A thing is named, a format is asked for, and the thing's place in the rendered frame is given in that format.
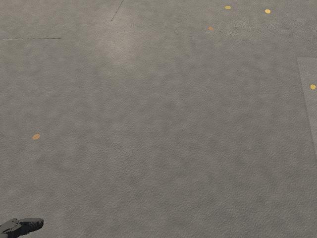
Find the robot left hand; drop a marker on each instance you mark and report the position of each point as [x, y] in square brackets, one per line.
[19, 227]

